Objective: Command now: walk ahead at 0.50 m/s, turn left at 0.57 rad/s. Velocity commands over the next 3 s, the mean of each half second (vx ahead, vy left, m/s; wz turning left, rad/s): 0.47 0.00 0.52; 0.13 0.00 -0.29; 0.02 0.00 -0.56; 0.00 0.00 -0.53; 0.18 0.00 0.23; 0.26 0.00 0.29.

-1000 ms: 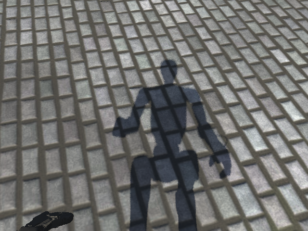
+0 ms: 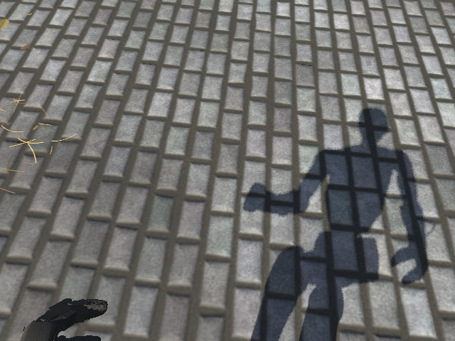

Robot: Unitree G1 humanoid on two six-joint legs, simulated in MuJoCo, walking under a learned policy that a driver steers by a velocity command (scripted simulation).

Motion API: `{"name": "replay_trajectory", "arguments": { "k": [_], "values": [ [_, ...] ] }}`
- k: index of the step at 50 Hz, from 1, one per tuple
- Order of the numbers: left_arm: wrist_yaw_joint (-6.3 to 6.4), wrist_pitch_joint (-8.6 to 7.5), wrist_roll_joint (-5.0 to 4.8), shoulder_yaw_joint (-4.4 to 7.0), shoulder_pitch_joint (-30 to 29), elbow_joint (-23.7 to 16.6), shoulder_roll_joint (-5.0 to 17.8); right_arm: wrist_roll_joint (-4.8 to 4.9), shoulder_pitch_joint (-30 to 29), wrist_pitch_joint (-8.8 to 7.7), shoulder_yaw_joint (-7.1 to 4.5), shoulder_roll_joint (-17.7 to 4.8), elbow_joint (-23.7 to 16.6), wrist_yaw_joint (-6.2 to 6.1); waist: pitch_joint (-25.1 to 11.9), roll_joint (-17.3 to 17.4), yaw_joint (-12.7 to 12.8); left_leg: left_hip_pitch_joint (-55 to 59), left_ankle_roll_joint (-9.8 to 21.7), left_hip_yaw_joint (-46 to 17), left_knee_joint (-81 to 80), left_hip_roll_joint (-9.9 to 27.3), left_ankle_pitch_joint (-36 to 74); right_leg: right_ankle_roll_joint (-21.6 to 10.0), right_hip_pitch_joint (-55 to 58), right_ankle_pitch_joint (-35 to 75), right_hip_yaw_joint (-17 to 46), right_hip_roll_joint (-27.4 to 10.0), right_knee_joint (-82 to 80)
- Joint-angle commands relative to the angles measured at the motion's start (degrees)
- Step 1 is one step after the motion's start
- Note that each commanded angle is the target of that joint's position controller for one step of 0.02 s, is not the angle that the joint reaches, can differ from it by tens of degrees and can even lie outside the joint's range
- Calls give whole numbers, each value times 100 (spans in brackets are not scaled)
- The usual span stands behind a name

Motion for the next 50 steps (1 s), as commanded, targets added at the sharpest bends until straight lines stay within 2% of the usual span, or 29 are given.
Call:
{"name": "replay_trajectory", "arguments": {
  "k": [1,2,3,4,5,6,7,8,9,12,15,18,22,25,26,27,28,29,30,31,32,33,34,37,42,46,48,49,50],
  "values": [
    [-11,-149,-36,270,-97,-404,735,-3,-74,3,-256,-904,-274,-47,-118,934,348,-198,612,-1388,11,1463,1674,-228,881,-509,-77,109,-227],
    [22,-171,-16,338,368,-286,819,-13,-151,19,-219,-793,-301,-36,-324,923,600,-279,488,-1313,411,1271,1930,-386,1582,-472,-196,112,-487],
    [64,-197,72,421,1067,-204,1025,-61,-192,4,-115,-516,-377,-5,-973,691,936,-695,308,-1014,1517,973,1810,-700,2889,-518,207,-432,-354],
    [111,-161,162,537,1825,-130,1480,-31,346,-32,-6,-169,-478,-3,-1888,-447,951,-2305,-118,-214,3403,226,205,-1407,5014,-1014,2003,-1713,-380],
    [55,-79,11,552,2102,52,1391,50,673,-80,22,-336,-556,-8,-2146,-1668,855,-3624,-274,80,4645,233,-1576,-1893,5547,-2442,3999,-2454,-942],
    [68,-48,-46,429,1804,-58,890,85,301,-66,-107,-852,-461,-8,-1318,-822,964,-4025,-340,-26,5119,610,-1147,-1672,4863,-3180,3540,-2256,-1169],
    [94,2,-12,368,1540,-91,689,36,-231,-29,-150,-969,-542,-4,-692,-349,994,-4013,-377,214,5156,806,-668,-1432,4117,-2832,2612,-1992,-1242],
    [96,26,30,324,1295,-63,595,-20,-498,-12,-156,-887,-617,4,-264,-140,883,-3868,-402,315,4934,962,-341,-1343,3424,-2168,1959,-1729,-1410],
    [103,22,61,283,1155,-21,475,-42,-589,8,-176,-791,-648,23,-54,-215,758,-3695,-398,329,4678,1130,-119,-1276,3002,-1677,1460,-1523,-1560],
    [89,-50,29,309,1085,114,491,6,-573,97,-112,-410,-701,73,70,-394,620,-3407,-439,540,4293,1302,184,-1321,2498,-867,536,-1331,-1946],
    [90,-74,26,396,1156,269,717,-36,-880,102,-73,-311,-842,104,76,-198,642,-3632,-515,563,3604,1378,795,-1433,2664,-150,-18,-1409,-2085],
    [107,-27,5,422,1148,361,835,-24,-1279,36,-35,-252,-904,211,117,-116,764,-3406,-475,782,2570,1331,1725,-1285,2778,228,-700,-1250,-2101],
    [109,95,-112,417,1598,669,957,-83,-2001,-64,53,-51,-1151,328,293,-6,952,-2712,-324,1096,1373,1032,1982,-1204,2844,1315,-995,-1260,-1866],
    [102,187,-250,450,1598,826,1186,-185,-1683,-129,-78,-370,-1084,339,-48,-249,563,-1908,-66,1242,724,712,1654,-1026,3292,2670,-842,-1282,-1040],
    [107,205,-272,422,1502,843,1155,-232,-1048,-145,-180,-570,-861,305,-417,-195,174,-960,78,1330,298,582,2178,-859,3175,2951,-920,-1094,-326],
    [106,173,-198,340,1623,845,955,-300,-516,-137,-286,-911,-692,223,-839,-36,-52,256,215,1144,297,876,3629,-585,2544,2262,-1041,-780,585],
    [36,106,63,133,2013,687,413,-513,-3,-71,-336,-1402,-671,105,-1848,1223,21,2525,974,-504,1083,2606,6587,-166,689,-1373,-1085,-206,2658],
    [2,128,-39,41,2649,931,328,-426,-32,-6,-231,-1177,-745,98,-3114,1666,91,2996,1736,-1688,855,3559,6780,23,244,-4468,-171,192,4030],
    [12,195,-231,243,2242,984,946,-311,-196,55,-199,-950,-739,132,-2764,990,-81,2219,1502,-1039,579,3131,5888,17,128,-4321,160,-75,4307],
    [50,265,-302,243,1778,804,870,-223,-635,41,-138,-798,-684,150,-1859,932,108,1561,1225,-486,358,2804,5000,-6,-299,-4059,-68,-258,4134],
    [133,374,-221,226,1687,847,695,-181,-1027,3,-69,-569,-612,162,-1244,738,318,723,1014,-85,36,2532,4228,67,-256,-3701,-183,-434,3769],
    [217,522,-139,251,1795,906,647,-204,-1378,-29,-36,-423,-581,167,-935,839,547,-98,895,246,-301,2363,3607,151,200,-3334,-220,-545,3515],
    [272,655,-106,256,1997,959,567,-287,-1628,-54,-65,-481,-543,169,-784,983,730,-832,897,526,-608,2272,3301,250,748,-2942,-377,-467,3569],
    [381,832,-69,321,2061,840,505,-351,-2014,-116,-104,-511,-460,92,-584,1059,888,-1371,992,984,-933,2337,2666,294,911,-2473,-479,-440,3340],
    [258,881,-39,312,1304,405,460,-269,-1917,2,-176,-671,-180,-102,-499,903,646,-1028,943,1256,-999,2527,1732,79,888,-1890,-575,-576,2212],
    [113,940,-47,368,1172,192,557,-123,-1891,142,-244,-851,-27,-86,-452,878,642,-622,777,1307,-623,2721,1764,-159,1116,-2114,-797,-468,1441],
    [62,930,-25,410,1419,236,551,-8,-1943,202,-254,-834,50,-86,-473,751,820,-643,438,1550,-49,2528,1623,-391,1677,-1547,-1044,-224,444],
    [86,910,24,482,1561,264,732,0,-1658,233,-227,-650,189,-79,-403,364,807,-826,69,1795,596,2199,1115,-597,2002,-912,-806,-159,-177],
    [189,872,24,644,1646,165,1390,-198,-1450,252,-166,-380,166,-60,-342,-1178,606,-1787,-524,2386,2193,1480,-201,-1059,2542,1193,794,-1251,-745]
  ]
}}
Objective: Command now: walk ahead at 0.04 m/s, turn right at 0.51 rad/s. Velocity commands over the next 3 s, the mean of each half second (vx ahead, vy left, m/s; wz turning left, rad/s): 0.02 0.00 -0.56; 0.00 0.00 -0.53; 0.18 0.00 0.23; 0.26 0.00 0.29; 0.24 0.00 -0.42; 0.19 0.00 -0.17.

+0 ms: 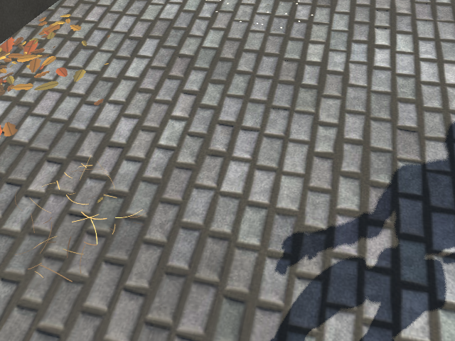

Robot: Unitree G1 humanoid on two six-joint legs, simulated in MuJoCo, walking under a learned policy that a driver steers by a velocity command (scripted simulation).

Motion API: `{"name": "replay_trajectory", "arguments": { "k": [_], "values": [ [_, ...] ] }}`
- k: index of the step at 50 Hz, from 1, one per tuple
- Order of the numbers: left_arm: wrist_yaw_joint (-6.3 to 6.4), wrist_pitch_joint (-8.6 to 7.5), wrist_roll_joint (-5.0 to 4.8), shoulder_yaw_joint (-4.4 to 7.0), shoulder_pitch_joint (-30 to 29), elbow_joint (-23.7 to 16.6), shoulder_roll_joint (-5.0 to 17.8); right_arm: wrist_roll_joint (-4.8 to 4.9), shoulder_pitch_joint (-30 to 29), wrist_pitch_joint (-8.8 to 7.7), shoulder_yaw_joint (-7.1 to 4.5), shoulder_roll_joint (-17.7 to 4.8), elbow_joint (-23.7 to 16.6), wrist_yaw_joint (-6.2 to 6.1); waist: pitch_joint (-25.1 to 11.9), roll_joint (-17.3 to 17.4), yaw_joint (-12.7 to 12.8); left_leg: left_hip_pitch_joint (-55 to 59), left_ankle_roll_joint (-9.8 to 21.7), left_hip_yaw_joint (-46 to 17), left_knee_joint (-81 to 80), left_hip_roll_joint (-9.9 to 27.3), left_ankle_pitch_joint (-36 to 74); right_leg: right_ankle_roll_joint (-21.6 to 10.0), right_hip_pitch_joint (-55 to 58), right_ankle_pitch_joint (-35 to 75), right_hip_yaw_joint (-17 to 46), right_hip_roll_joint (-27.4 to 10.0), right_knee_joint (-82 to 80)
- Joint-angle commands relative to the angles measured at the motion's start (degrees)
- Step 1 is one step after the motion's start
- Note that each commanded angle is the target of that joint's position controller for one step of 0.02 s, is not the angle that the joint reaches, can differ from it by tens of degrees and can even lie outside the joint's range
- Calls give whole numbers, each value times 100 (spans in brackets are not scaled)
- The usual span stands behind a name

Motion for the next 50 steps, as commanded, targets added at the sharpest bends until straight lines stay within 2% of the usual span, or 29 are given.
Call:
{"name": "replay_trajectory", "arguments": {
  "k": [1,2,3,4,5,7,9,12,15,19,21,22,23,24,25,26,28,29,32,36,40,43,44,45,46,47,48,49,50],
  "values": [
    [71,-150,159,390,568,-400,1645,-188,-323,10,-100,-406,-536,-46,-349,-2117,129,-2070,-338,-653,2592,-663,-2384,-1741,1383,3598,3235,-1931,-1694],
    [10,-292,225,334,650,-408,1403,-146,-576,20,-159,-605,-554,-60,-660,-1313,311,-2195,-266,-1429,3384,-602,-2380,-1896,1382,3257,3090,-1818,-1768],
    [14,-401,173,303,432,-418,1286,-35,-534,31,-185,-619,-520,-67,-648,-1025,147,-2278,-167,-1638,3522,-497,-1876,-1606,1409,3010,2624,-1528,-1709],
    [47,-429,51,280,117,-473,1131,-30,-365,41,-212,-621,-375,-106,-653,-680,-10,-2313,-149,-1718,3401,-400,-1419,-1284,1437,2767,2288,-1272,-1619],
    [96,-410,-51,225,-102,-527,966,-71,-343,44,-248,-713,-331,-144,-653,-674,-79,-2272,-175,-1770,3250,-354,-1112,-1126,1406,2791,2146,-1183,-1589],
    [170,-367,-28,177,-101,-585,877,-61,-291,5,-248,-639,-290,-127,-852,-702,-137,-1944,-249,-1751,3204,-478,-729,-1096,1375,3189,1980,-1004,-1537],
    [214,-340,-31,206,-6,-610,932,-10,-312,-29,-210,-520,-268,-112,-919,-650,-87,-1917,-313,-1773,2639,-548,-534,-1092,1588,3188,1969,-931,-1501],
    [267,-274,-55,254,22,-645,1046,-3,-449,-49,-162,-438,-270,-81,-864,-738,8,-1650,-425,-1837,1759,-612,-417,-1105,1540,2645,2130,-856,-1487],
    [247,-216,-34,280,-84,-704,1110,15,-435,-67,-160,-506,-240,-29,-741,-886,40,-1157,-441,-1848,1189,-694,-416,-1128,1124,2129,2382,-788,-1527],
    [193,-163,-59,277,-265,-763,1092,45,-279,-159,-182,-619,-209,59,-719,-1002,27,-674,-343,-1883,440,-781,-497,-1080,1041,2222,2861,-703,-1371],
    [205,-124,-113,258,-453,-811,1058,46,17,-224,-203,-648,-131,114,-768,-983,-160,-174,-227,-1823,-471,-794,-19,-909,1003,2295,2986,-538,-1135],
    [223,-100,-145,238,-524,-838,1010,34,241,-246,-230,-700,-56,132,-771,-904,-285,317,-132,-1775,-1154,-702,646,-703,797,1971,2917,-348,-967],
    [231,-96,-113,178,-378,-855,804,-39,407,-236,-306,-1004,-30,109,-879,-418,-222,1007,134,-2315,-1378,31,1050,-409,236,959,2613,-20,-423],
    [206,-130,-73,107,-1,-897,500,-130,188,-165,-381,-1472,-104,48,-777,1173,187,1467,845,-3621,-1424,1189,2261,-32,-889,-1224,1505,958,720],
    [202,-181,-34,239,-29,-914,951,-279,179,-172,-332,-1270,-164,65,-688,1391,3,1075,1623,-4285,-1528,1851,2595,242,-1336,-2108,1206,918,2016],
    [191,-181,-58,358,63,-802,1273,-244,-77,-192,-238,-984,-276,48,-573,902,85,925,1632,-3842,-1487,1676,2415,346,-1342,-1745,1276,662,2729],
    [204,-78,-66,376,163,-620,1123,-81,-414,-171,-153,-698,-347,-2,-364,726,139,913,1195,-2885,-1405,1012,1838,529,-1504,-1057,1139,556,3200],
    [190,-39,-77,338,137,-636,987,-44,-384,-157,-127,-682,-334,-34,-291,759,74,944,1199,-2662,-1401,940,1985,614,-1603,-856,1080,526,3350],
    [142,-44,-157,224,-275,-875,723,-99,-7,-74,-135,-789,-245,-121,-286,880,-205,1326,1314,-2194,-1479,867,2226,760,-1734,-561,679,370,2760],
    [71,-53,-104,119,-475,-1065,578,-88,98,-7,-215,-1070,-251,-99,-480,930,-370,1575,1386,-1887,-1448,1095,2467,781,-1227,-601,407,75,1665],
    [-14,1,-104,131,-343,-1106,659,-14,14,15,-279,-1259,-272,24,-478,986,-314,1252,1298,-1557,-1321,1208,2602,581,-392,-476,21,109,711],
    [-71,38,-81,177,54,-988,634,154,-79,4,-270,-1250,-214,75,-488,857,-14,985,956,-1365,-737,1141,2333,198,508,385,-135,287,-775],
    [-30,30,-61,238,256,-908,776,156,209,-17,-205,-1035,-79,103,-570,501,36,568,608,-1121,-234,923,1815,-7,1231,1125,45,330,-1363],
    [60,11,-70,366,453,-928,1277,-79,379,-41,-81,-652,-112,143,-799,-833,-49,-543,57,-592,1113,403,91,-364,2283,3109,1440,-701,-1515],
    [60,-76,105,355,361,-1095,1601,-187,63,-55,-6,-491,-386,102,-832,-1774,24,-1734,-291,-755,2280,-353,-2350,-1572,2170,4170,3014,-2056,-1479],
    [6,-220,180,262,459,-1040,1236,-91,-201,-25,-122,-862,-389,53,-1048,-1043,315,-1641,-324,-1423,3189,-226,-2429,-1898,1830,3852,2793,-1997,-1576],
    [1,-317,170,192,200,-959,1072,26,-150,10,-158,-913,-363,47,-802,-996,128,-1671,-263,-1531,3378,-133,-2051,-1617,1610,3407,2215,-1625,-1601],
    [19,-361,108,178,-114,-935,984,42,-1,36,-177,-899,-224,19,-656,-821,-6,-1676,-240,-1572,3250,-78,-1639,-1280,1509,2797,1845,-1255,-1641],
    [41,-379,50,125,-340,-928,865,-9,34,61,-199,-953,-162,-15,-540,-796,-67,-1663,-268,-1590,3129,-62,-1264,-1109,1420,2816,1680,-1125,-1648]
  ]
}}
Over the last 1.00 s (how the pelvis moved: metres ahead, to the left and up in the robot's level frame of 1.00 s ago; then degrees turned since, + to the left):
0.38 0.04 -0.01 2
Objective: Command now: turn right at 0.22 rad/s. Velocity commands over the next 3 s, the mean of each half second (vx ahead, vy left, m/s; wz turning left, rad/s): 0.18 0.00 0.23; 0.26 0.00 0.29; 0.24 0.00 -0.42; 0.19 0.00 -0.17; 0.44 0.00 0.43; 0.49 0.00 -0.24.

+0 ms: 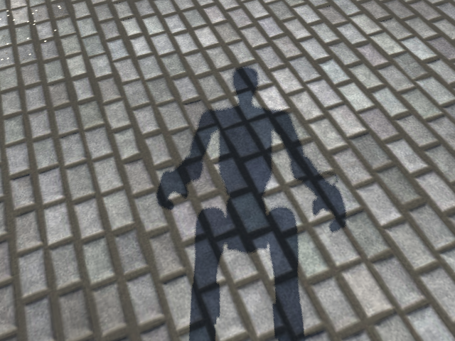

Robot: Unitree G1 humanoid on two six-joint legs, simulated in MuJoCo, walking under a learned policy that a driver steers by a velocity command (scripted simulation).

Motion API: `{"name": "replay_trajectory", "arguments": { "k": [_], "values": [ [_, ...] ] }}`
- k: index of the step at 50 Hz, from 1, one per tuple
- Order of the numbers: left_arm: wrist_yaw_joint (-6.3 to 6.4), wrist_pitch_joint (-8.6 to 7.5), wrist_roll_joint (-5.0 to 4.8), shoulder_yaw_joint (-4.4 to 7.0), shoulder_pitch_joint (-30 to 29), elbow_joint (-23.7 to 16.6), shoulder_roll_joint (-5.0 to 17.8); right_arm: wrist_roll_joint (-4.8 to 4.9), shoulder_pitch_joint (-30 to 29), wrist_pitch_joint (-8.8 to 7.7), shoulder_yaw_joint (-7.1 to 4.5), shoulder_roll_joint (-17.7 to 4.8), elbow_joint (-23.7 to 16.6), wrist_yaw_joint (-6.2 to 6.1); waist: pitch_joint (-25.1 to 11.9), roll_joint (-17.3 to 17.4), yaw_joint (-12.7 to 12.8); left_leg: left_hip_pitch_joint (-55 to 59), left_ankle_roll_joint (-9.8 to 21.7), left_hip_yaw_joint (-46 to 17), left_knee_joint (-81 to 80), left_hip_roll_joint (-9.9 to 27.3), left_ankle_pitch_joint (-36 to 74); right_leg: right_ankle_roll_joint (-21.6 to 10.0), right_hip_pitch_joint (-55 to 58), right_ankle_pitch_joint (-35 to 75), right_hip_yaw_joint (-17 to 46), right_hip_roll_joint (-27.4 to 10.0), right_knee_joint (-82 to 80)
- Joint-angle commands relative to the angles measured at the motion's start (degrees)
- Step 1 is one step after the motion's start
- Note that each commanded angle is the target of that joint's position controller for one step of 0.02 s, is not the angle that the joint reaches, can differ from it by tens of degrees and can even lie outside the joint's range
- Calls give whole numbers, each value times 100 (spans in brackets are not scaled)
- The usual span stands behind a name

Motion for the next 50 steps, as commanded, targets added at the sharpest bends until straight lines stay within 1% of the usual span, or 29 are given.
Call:
{"name": "replay_trajectory", "arguments": {
  "k": [1,3,4,7,10,12,14,17,21,22,23,24,25,26,27,28,32,35,37,39,41,42,43,44,45,46,47,48,50],
  "values": [
    [82,-207,-11,139,-238,-248,685,-26,38,-22,-135,-550,-222,-57,-829,-1023,8,-521,-64,-355,614,85,580,-983,889,2964,1159,-1385,-1064],
    [110,-252,66,0,-351,-126,310,8,365,-10,-63,-318,-33,-15,-973,-1007,-115,22,-150,-340,14,110,1016,-917,808,2888,704,-1205,-1114],
    [115,-264,84,-21,-382,-47,253,18,345,-5,-12,-218,-1,2,-914,-1020,-80,211,-175,-330,-503,144,1116,-868,790,2602,566,-1135,-1142],
    [132,-235,122,55,-278,200,567,14,-9,1,52,-266,-147,17,-659,-1044,164,552,-153,-216,-1424,91,970,-953,694,1800,669,-1277,-1229],
    [146,-177,-33,256,10,381,1109,112,-146,-8,14,-539,-316,19,-318,-1100,423,-1,60,25,-1349,-31,556,-1125,795,-1059,1329,-1648,-1777],
    [161,-223,-107,277,216,494,1045,155,-306,-71,14,-503,-436,47,23,-992,503,-744,277,-164,-1196,127,243,-1188,1158,-1971,1860,-2005,-2063],
    [169,-309,-128,294,261,543,948,166,-315,-156,36,-355,-464,104,69,-803,470,-1068,464,-278,-1211,259,167,-1168,1561,-1797,1862,-2147,-2147],
    [116,-388,-136,342,30,496,943,202,-130,-240,61,-216,-397,224,-124,-681,295,-555,650,-98,-1582,269,395,-1004,1508,-1127,1207,-1960,-2145],
    [1,-372,-255,364,-360,464,911,160,871,-240,11,-191,33,303,-458,-513,-298,1635,759,619,-2817,-317,1476,-597,317,-692,-69,-1367,-1176],
    [-9,-410,-206,287,-406,444,673,181,1465,-230,-111,-444,214,260,-649,-256,-530,2526,926,386,-2923,-362,1335,-359,-288,-278,-488,-1094,-201],
    [-29,-470,-49,151,-706,178,257,187,2179,-247,-325,-1157,284,162,-764,1117,-748,3359,1567,-1829,-3747,897,806,197,-1661,-693,-1203,-385,2133],
    [-32,-612,-80,113,-1002,-120,200,81,2090,-393,-312,-1428,77,228,-749,1413,-702,3717,2466,-4373,-4627,1716,-10,340,-3219,-1980,-175,324,3333],
    [-102,-742,-246,185,-880,-60,568,60,1705,-509,-199,-1026,-78,237,-517,713,-555,3716,2452,-4061,-4722,1790,-102,250,-3643,-1711,359,-154,3763],
    [-157,-820,-296,214,-719,28,737,78,1469,-578,-125,-750,-167,231,-266,512,-380,3538,2243,-3470,-4654,1551,266,145,-3658,-1139,364,-353,3627],
    [-148,-861,-192,238,-643,122,790,101,1306,-595,-90,-655,-238,222,-133,189,-273,3332,2049,-2975,-4612,1339,837,146,-3548,-693,317,-483,3342],
    [-129,-874,-67,267,-682,146,841,103,1200,-588,-48,-576,-288,194,-59,129,-201,3113,1905,-2605,-4620,1191,1551,192,-3332,-324,308,-561,2942],
    [-148,-809,-39,186,-946,67,519,47,1228,-528,-62,-720,-445,15,-2,149,-115,2347,1659,-1637,-4670,670,3473,514,-2546,790,55,-275,1658],
    [-196,-813,-42,56,-1400,-86,195,36,1327,-423,-105,-776,-475,-114,21,358,-265,1585,1313,-972,-4412,249,4463,570,-1517,1809,-246,100,351],
    [-260,-819,-82,61,-1517,-155,220,47,1635,-378,-102,-712,-392,-132,-111,413,-371,1574,1207,-1083,-4317,353,4369,485,-1106,2354,-183,175,17],
    [-281,-828,-84,119,-1374,-120,390,61,1598,-376,-101,-651,-396,-145,-196,458,-259,1868,1109,-1244,-4066,468,4337,316,-952,2398,44,119,-258],
    [-249,-861,-32,215,-806,65,635,16,1405,-378,-122,-655,-461,-146,-483,572,34,2246,1027,-1363,-3478,539,5128,111,-554,2084,94,154,-263],
    [-231,-892,11,263,-202,286,723,9,1253,-364,-98,-580,-501,-139,-818,537,347,2407,915,-1210,-2860,389,5651,-9,21,2396,-56,202,-477],
    [-203,-906,81,292,237,406,881,-42,1305,-352,-37,-427,-547,-112,-1287,293,540,2175,710,-1045,-1914,96,5300,-215,961,3407,87,-128,-470],
    [-190,-894,207,302,595,420,1220,-203,1873,-350,86,-75,-624,-91,-2156,-888,323,917,443,-1005,-150,-406,2741,-884,2721,5481,1452,-1360,203],
    [-257,-835,186,198,611,572,939,-36,2902,-344,165,160,-393,-19,-3029,-2018,-87,-5,140,-1252,1365,-1022,-977,-1925,3590,5543,3477,-2381,-198],
    [-302,-759,-78,151,281,486,688,27,2578,-281,46,-507,-303,17,-2658,-1257,37,-197,72,-1313,1711,-667,-763,-1797,2958,3733,3460,-2107,-634],
    [-300,-683,-189,112,-175,409,566,32,1741,-227,-23,-693,-505,8,-1706,-838,144,-570,24,-997,1683,-484,-434,-1530,2161,2672,2854,-1773,-835],
    [-287,-617,-174,77,-400,380,526,-28,1301,-180,-34,-681,-623,-42,-1188,-460,130,-673,17,-819,1478,-357,-168,-1349,1418,2129,2547,-1548,-1046],
    [-205,-516,-57,159,-530,394,778,-68,1068,-88,-36,-546,-792,-119,-747,-573,-26,-261,32,-754,799,-212,234,-1191,275,1570,2203,-1235,-1399]
  ]
}}
Over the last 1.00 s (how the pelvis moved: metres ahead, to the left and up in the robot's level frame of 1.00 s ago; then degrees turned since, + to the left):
0.01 -0.01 0.01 -33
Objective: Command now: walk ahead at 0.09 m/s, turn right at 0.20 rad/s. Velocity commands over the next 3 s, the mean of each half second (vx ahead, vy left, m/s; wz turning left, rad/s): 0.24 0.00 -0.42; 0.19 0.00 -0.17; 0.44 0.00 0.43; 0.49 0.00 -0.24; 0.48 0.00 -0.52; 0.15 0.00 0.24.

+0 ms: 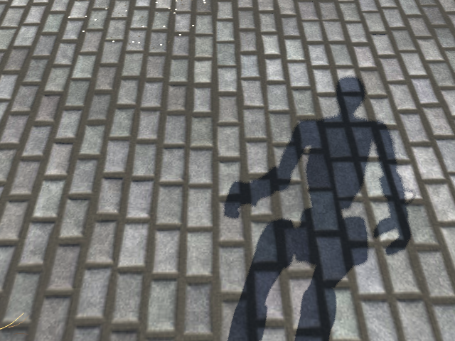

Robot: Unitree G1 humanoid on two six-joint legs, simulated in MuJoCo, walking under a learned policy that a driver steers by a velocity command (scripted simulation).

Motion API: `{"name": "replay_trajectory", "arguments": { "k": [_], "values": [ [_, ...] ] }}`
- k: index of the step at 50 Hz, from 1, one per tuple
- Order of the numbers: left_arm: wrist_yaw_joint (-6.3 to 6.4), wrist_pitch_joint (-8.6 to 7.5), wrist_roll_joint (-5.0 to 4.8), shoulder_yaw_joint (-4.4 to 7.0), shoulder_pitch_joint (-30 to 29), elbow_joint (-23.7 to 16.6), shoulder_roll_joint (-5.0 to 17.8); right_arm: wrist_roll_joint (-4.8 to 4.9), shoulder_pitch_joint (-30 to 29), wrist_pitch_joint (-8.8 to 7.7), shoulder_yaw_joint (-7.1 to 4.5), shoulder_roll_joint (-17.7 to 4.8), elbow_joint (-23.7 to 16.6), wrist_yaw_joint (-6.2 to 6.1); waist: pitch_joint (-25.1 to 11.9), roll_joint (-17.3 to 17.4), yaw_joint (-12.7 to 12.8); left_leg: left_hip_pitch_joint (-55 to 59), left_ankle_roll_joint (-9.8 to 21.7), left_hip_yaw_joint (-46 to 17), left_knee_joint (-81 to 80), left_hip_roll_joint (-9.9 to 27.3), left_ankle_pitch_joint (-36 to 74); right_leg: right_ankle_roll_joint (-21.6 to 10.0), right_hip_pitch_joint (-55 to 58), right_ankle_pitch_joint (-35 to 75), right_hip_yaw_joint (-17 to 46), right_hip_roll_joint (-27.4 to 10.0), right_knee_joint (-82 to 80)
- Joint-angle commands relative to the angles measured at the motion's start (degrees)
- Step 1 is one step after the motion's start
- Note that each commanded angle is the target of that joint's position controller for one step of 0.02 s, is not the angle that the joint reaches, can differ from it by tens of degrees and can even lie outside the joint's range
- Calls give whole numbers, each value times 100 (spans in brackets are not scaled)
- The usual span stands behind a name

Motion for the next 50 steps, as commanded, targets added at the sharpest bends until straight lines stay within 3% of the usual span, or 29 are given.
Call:
{"name": "replay_trajectory", "arguments": {
  "k": [1,3,6,8,11,12,13,14,15,16,17,20,24,26,29,31,32,33,34,35,36,37,38,40,42,45,50],
  "values": [
    [99,85,44,268,-108,-338,968,-24,370,62,-196,-623,-387,-110,-780,-575,-105,-533,-69,-14,-568,351,242,-1071,842,371,2003,-1455,-1163],
    [175,147,41,313,-37,-320,1012,-51,403,38,-136,-446,-403,-164,-1005,-748,-117,-227,-103,141,-1305,266,133,-1118,668,125,1874,-1339,-1210],
    [309,259,-104,388,-92,-394,1165,-30,148,-53,-125,-504,-528,-94,-1145,-937,-76,221,-37,233,-2113,209,876,-1070,272,-2006,2116,-1268,-1551],
    [363,321,-139,390,-70,-415,1149,-22,74,-146,-130,-518,-567,-32,-1067,-897,-102,519,25,309,-2617,140,1215,-948,21,-2466,2182,-1197,-1512],
    [373,377,-160,333,-26,-452,945,-13,477,-295,-173,-478,-459,-3,-931,-658,-424,1624,247,405,-3769,178,1607,-497,-719,-3137,2102,-799,-983],
    [349,354,-138,236,-81,-528,602,-27,939,-316,-261,-771,-407,-67,-893,-80,-623,2173,516,-458,-4495,1029,686,-121,-1399,-3317,1692,-402,105],
    [319,281,-195,152,-102,-709,201,-141,975,-298,-368,-1258,-416,-71,-745,1360,-503,2167,1039,-2424,-5401,2263,-1077,72,-2296,-2915,605,301,1807],
    [300,191,-168,254,-82,-813,629,-266,560,-372,-383,-1305,-552,-47,-404,1264,-283,1592,1399,-3146,-5705,2556,-1572,49,-2492,-2476,954,-172,2725],
    [263,175,-168,330,165,-695,854,-156,202,-428,-308,-960,-650,-75,-232,1005,-70,1594,1312,-2697,-5680,2365,-1327,69,-2636,-1989,984,-292,3067],
    [250,195,-134,366,426,-525,904,-50,32,-472,-253,-743,-687,-81,-210,834,26,1713,1122,-2109,-5657,2100,-742,172,-2612,-1618,904,-366,3227],
    [253,216,-78,384,464,-454,869,-24,-46,-479,-225,-653,-699,-90,-170,682,24,1719,993,-1562,-5625,1927,59,281,-2543,-1341,820,-429,3348],
    [204,279,-60,328,267,-565,584,-145,50,-499,-198,-580,-666,-112,-148,483,-76,1421,998,-173,-5519,1632,2635,612,-2121,-678,479,-567,3556],
    [83,358,-75,209,-210,-950,321,-70,190,-319,-305,-812,-604,-145,-236,584,-267,1399,1082,727,-5265,1511,3926,826,-1580,-294,54,-719,2389],
    [-7,374,-74,176,-421,-1100,270,-6,260,-247,-371,-975,-560,-141,-288,630,-344,1406,1075,925,-5080,1577,4111,737,-1191,-304,-130,-687,1757],
    [-99,409,-101,260,-421,-1204,476,114,235,-177,-443,-1106,-544,-107,-477,733,-293,1636,1034,964,-4592,1789,4594,500,-766,-670,-324,-541,1225],
    [-112,405,-81,353,-88,-1155,623,213,121,-173,-460,-1092,-562,-102,-740,710,-65,1723,899,1040,-3823,1775,5479,212,-120,-764,-426,-316,580],
    [-63,379,-60,466,524,-972,799,246,128,-189,-419,-971,-536,-96,-1082,506,261,1499,708,1255,-2962,1546,5611,0,868,-98,-466,-95,-86],
    [56,378,-33,585,1078,-866,1182,131,418,-259,-338,-778,-522,-65,-1504,-7,468,513,323,1433,-1803,1212,4498,-295,2297,1688,172,-499,-251],
    [227,379,73,615,1206,-950,1758,-297,607,-340,-75,-39,-803,15,-2092,-1725,123,-1617,-100,1362,211,534,-1084,-1232,4086,5270,2301,-2267,580],
    [233,357,90,455,1156,-1112,1465,-213,870,-349,-92,-400,-579,81,-3149,-1238,300,-1587,-218,196,1103,424,-1504,-2057,4023,5453,3099,-2981,427],
    [180,351,113,363,1017,-1013,1103,94,451,-304,-181,-798,-623,96,-2842,-854,451,-1819,-238,69,1209,532,-830,-2086,3604,4109,2514,-2747,17],
    [166,346,-27,322,921,-790,862,162,241,-263,-176,-781,-610,83,-2230,-685,344,-2121,-156,220,751,764,-443,-1682,3150,1963,2135,-2280,-284],
    [191,356,-122,264,739,-752,686,112,63,-195,-195,-795,-551,29,-1741,-492,330,-2070,-130,274,337,891,-97,-1353,2535,205,1932,-2011,-616],
    [208,308,-36,275,413,-667,826,81,96,-71,-209,-756,-506,-1,-1099,-751,133,-1401,-88,407,-118,848,574,-1207,1184,-1519,1621,-1746,-1316],
    [253,156,47,294,326,-569,843,70,213,-120,-170,-559,-458,-6,-902,-843,49,-1198,-19,394,-618,833,1014,-1172,897,-1790,1400,-1719,-1669],
    [286,-1,37,324,371,-392,878,74,1,-228,-99,-365,-483,21,-774,-707,106,-1253,95,306,-1376,899,1525,-1065,1054,-1652,1056,-1818,-1846],
    [243,-36,-36,408,519,-179,1063,111,-232,-246,-76,-345,-576,124,-547,-605,208,-1203,238,416,-2244,907,1660,-933,1294,-1804,720,-2035,-1966]
  ]
}}
Over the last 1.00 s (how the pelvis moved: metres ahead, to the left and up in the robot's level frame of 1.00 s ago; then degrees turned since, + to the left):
0.28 0.10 -0.01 21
